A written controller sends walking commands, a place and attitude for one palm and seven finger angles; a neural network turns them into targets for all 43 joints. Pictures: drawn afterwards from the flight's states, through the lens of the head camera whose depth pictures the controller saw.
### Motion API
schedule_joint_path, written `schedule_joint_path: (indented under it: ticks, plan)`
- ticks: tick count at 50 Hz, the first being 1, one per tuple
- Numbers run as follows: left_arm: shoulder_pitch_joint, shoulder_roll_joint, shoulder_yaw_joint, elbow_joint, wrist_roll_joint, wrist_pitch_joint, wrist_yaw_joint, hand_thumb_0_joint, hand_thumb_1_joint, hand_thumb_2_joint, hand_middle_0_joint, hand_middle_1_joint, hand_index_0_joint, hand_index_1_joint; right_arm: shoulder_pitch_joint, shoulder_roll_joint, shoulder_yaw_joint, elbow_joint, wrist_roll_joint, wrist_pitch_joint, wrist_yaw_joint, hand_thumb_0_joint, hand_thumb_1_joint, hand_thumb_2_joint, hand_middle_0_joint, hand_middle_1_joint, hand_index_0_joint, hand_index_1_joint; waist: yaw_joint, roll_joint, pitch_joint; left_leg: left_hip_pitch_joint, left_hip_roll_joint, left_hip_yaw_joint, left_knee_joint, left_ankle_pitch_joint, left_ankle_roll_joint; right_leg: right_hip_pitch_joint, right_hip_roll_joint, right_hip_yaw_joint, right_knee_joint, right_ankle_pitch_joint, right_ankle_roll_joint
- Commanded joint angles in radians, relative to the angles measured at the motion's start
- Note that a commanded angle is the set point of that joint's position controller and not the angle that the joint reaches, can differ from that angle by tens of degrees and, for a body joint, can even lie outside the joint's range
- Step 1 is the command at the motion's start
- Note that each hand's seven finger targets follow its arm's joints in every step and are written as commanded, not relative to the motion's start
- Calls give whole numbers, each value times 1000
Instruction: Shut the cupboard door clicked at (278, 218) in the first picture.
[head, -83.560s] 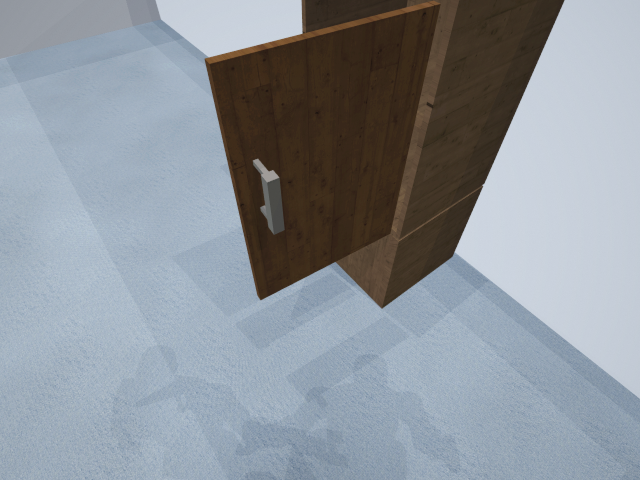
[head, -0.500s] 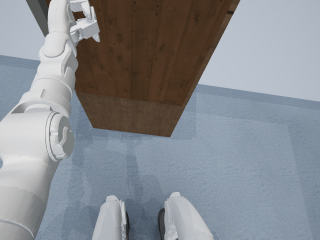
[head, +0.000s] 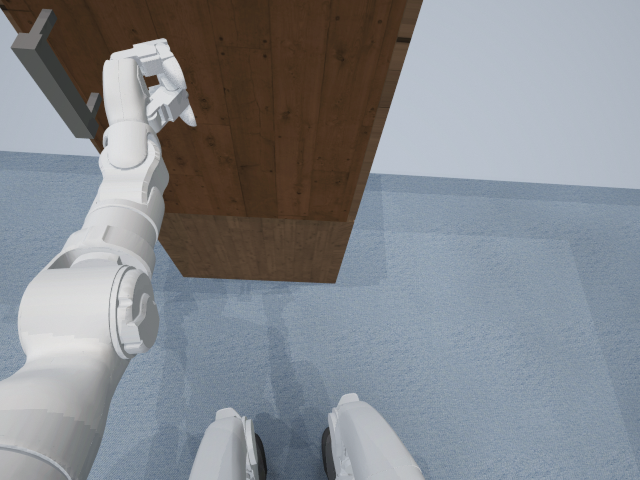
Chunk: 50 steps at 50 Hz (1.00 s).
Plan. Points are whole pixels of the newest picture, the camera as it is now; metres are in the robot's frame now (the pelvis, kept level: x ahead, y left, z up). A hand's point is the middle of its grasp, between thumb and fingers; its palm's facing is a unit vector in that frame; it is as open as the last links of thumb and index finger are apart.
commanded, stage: pull the fist back off the door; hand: left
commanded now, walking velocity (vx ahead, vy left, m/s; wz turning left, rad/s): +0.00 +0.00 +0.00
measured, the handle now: (67, 78) +0.59 +0.22 +0.11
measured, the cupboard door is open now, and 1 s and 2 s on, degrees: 0 0 0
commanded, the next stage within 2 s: draw the hand back to the body in 0.22 s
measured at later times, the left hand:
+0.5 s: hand (155, 125) +0.49 +0.11 +0.13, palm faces +0.07 -1.00 -0.02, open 3.1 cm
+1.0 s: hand (25, 227) +0.35 +0.18 +0.19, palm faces +0.11 -0.97 -0.20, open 3.1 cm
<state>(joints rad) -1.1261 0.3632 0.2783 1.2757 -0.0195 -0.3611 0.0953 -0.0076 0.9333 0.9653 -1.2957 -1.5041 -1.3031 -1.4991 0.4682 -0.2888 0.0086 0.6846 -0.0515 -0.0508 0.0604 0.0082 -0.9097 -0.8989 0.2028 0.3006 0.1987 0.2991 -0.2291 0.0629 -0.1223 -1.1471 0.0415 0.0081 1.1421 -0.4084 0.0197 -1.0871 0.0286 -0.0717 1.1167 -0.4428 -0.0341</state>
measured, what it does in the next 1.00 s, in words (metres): rises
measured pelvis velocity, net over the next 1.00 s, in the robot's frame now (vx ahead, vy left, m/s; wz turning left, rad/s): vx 0.04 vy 0.00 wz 0.03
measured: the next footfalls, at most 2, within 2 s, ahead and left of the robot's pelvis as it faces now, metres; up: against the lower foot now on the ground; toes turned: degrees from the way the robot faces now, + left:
none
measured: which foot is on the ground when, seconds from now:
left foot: down 0.00-1.00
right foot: down 0.00-1.00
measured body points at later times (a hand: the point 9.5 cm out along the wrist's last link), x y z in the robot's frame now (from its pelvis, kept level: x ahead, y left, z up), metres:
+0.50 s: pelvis +0.06 -0.02 +0.04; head +0.14 -0.03 +0.49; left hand +0.48 +0.16 +0.13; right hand +0.15 -0.28 -0.08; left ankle +0.06 +0.11 -0.64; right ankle +0.04 -0.10 -0.64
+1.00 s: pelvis +0.04 +0.00 +0.08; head +0.04 -0.02 +0.53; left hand +0.34 +0.23 +0.20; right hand +0.23 -0.22 +0.00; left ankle +0.06 +0.11 -0.64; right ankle +0.04 -0.10 -0.64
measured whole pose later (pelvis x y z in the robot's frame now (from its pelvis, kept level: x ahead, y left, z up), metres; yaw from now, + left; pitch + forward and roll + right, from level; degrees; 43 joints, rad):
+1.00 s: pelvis +0.04 +0.00 +0.08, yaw +2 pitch +1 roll +0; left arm -0.03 0.26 0.06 0.13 -0.11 -0.07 0.01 0.02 0.90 0.90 -1.15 -1.34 -1.15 -1.34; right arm 0.19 -0.23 0.04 0.55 0.07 0.04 -0.07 0.01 -0.91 -0.90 0.20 0.30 0.20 0.30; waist 0.00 0.06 -0.05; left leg -0.35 0.00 0.02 0.64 -0.30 0.02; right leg -0.31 0.01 -0.05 0.64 -0.34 -0.02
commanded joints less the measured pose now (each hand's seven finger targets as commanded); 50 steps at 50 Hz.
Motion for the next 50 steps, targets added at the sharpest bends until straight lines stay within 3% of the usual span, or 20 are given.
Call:
schedule_joint_path:
  ticks: [1, 3, 5, 7, 11, 15, 16, 17, 20, 22, 23, 24, 28, 35, 39, 42, 43, 44, 47, 50]
  plan:
    - [-383, 147, 22, -314, -11, -83, 5, 0, 900, 900, -1300, -1500, -1300, -1500, 126, -154, -71, -85, 15, -4, -6, 0, -900, -900, 200, 300, 200, 300, 28, 18, -507, 426, -27, -63, -170, 54, 14, 275, 10, 69, -236, 83, 21]
    - [-326, 151, 42, -409, -23, -109, 10, 0, 900, 900, -1300, -1500, -1300, -1500, 117, -146, -76, -97, 20, 5, -7, 0, -900, -900, 200, 300, 200, 300, 63, 43, -565, 488, -28, -53, -176, 149, 9, 335, 13, 68, -230, 180, 18]
    - [-271, 127, 30, -523, -33, -136, 10, 0, 900, 900, -1300, -1500, -1300, -1500, 103, -134, -82, -107, 23, 9, -7, 0, -900, -900, 200, 300, 200, 300, 79, 29, -609, 530, -31, -40, -177, 243, 9, 409, 15, 71, -222, 301, 20]
    - [-169, 68, -7, -565, -35, -146, 11, 0, 900, 900, -1300, -1500, -1300, -1500, 96, -124, -87, -112, 26, 14, -8, 0, -900, -900, 200, 300, 200, 300, 82, 10, -586, 557, -34, -29, -180, 312, 11, 444, 17, 68, -226, 396, 23]
    - [-59, 27, -37, -510, -26, -119, 2, 0, 900, 900, -1300, -1500, -1300, -1500, 81, -115, -94, -95, 36, 36, -10, 0, -900, -900, 200, 300, 200, 300, 66, -93, -424, 478, -40, -5, -199, 275, 19, 492, 8, 86, -267, 458, 40]
    - [-16, -37, -81, -487, -48, -94, -33, 0, 900, 900, -1300, -1500, -1300, -1500, 53, -104, -93, -98, 44, 47, -18, 0, -900, -900, 200, 300, 200, 300, 74, -94, -379, 488, -52, 6, -208, 292, 18, 520, -4, 94, -279, 528, 43]
    - [3, -27, -69, -478, -55, -94, -41, 0, 900, 900, -1300, -1500, -1300, -1500, 43, -104, -93, -99, 46, 51, -20, 0, -900, -900, 200, 300, 200, 300, 79, -105, -370, 491, -52, 7, -207, 295, 18, 526, -7, 98, -283, 547, 44]
    - [-10, -49, -92, -523, -66, -104, -52, 0, 900, 900, -1300, -1500, -1300, -1500, 37, -103, -93, -105, 45, 49, -22, 0, -900, -900, 200, 300, 200, 300, 83, -65, -401, 525, -57, 9, -202, 333, 20, 535, -9, 100, -274, 585, 42]
    - [166, 23, -23, -676, -97, -122, -77, 0, 900, 900, -1300, -1500, -1300, -1500, -10, -98, -89, -150, 54, 49, -22, 0, -900, -900, 200, 300, 200, 300, 164, -56, -520, 583, -64, 18, -226, 413, 15, 683, -19, 104, -264, 738, 42]
    - [252, 26, -33, -782, -108, -120, -97, 0, 900, 900, -1300, -1500, -1300, -1500, -38, -89, -84, -179, 63, 48, -25, 0, -900, -900, 200, 300, 200, 300, 186, -48, -537, 609, -71, 28, -243, 442, 20, 748, -25, 110, -266, 832, 46]
    - [307, 21, -39, -807, -113, -109, -107, 0, 900, 900, -1300, -1500, -1300, -1500, -56, -83, -79, -188, 70, 50, -26, 0, -900, -900, 200, 300, 200, 300, 190, -65, -506, 604, -69, 32, -259, 431, 20, 762, -28, 107, -277, 845, 51]
    - [333, 25, -41, -824, -117, -91, -115, 0, 900, 900, -1300, -1500, -1300, -1500, -65, -84, -77, -193, 75, 54, -28, 0, -900, -900, 200, 300, 200, 300, 187, -97, -469, 596, -68, 34, -276, 405, 21, 775, -29, 106, -294, 840, 56]
    - [411, -14, -87, -948, -148, -21, -144, 0, 900, 900, -1300, -1500, -1300, -1500, -123, -85, -73, -219, 97, 62, -48, 0, -900, -900, 200, 300, 200, 300, 177, -121, -373, 664, -64, 33, -329, 366, 27, 770, -29, 98, -358, 771, 65]
    - [547, -50, -148, -1108, -197, 59, -198, 0, 900, 900, -1300, -1500, -1300, -1500, -224, -82, -53, -234, 118, 38, -80, 0, -900, -900, 200, 300, 200, 300, 186, -89, -237, 769, -56, 10, -408, 320, 27, 730, -21, 68, -442, 561, 40]
    - [630, -8, -112, -1136, -208, 113, -208, 0, 900, 900, -1245, -1440, -1245, -1440, -284, -80, -35, -254, 125, 27, -91, 0, -900, -900, 200, 300, 200, 300, 213, -73, -160, 771, -59, 4, -456, 236, 23, 726, -25, 71, -490, 401, 31]
    - [681, 27, -79, -1206, -213, 145, -205, 0, 900, 900, -1163, -1350, -1163, -1350, -312, -80, -25, -271, 126, 16, -100, 0, -900, -900, 200, 300, 200, 300, 232, -68, -157, 799, -58, -6, -486, 218, 22, 750, -21, 62, -507, 343, 23]
    - [687, 68, -156, -1287, -115, 164, -142, 0, 900, 900, -1135, -1320, -1135, -1320, -361, -48, -24, -282, 125, 34, -116, 0, -900, -900, 200, 300, 200, 300, 228, -70, -147, 835, -57, -5, -538, 215, 20, 777, -55, 117, -571, 331, 34]
    - [725, 65, -131, -1317, -110, 186, -105, 0, 900, 900, -1107, -1290, -1107, -1290, -361, -49, -22, -286, 121, 40, -127, 0, -900, -900, 200, 300, 200, 300, 226, -89, -139, 856, -54, -10, -559, 220, 22, 799, -52, 103, -588, 319, 35]
    - [807, 76, -129, -1403, -90, 230, -62, 0, 900, 900, -1025, -1200, -1025, -1200, -383, -49, -10, -284, 117, 39, -141, 0, -900, -900, 200, 300, 200, 300, 233, -52, -108, 908, -49, -17, -603, 227, 23, 823, -44, 83, -623, 293, 26]
    - [864, 78, -118, -1459, -79, 254, -31, 0, 900, 900, -943, -1110, -943, -1110, -402, -40, 4, -280, 111, 33, -149, 0, -900, -900, 200, 300, 200, 300, 233, -58, -51, 946, -43, -30, -665, 195, 22, 836, -37, 67, -666, 237, 23]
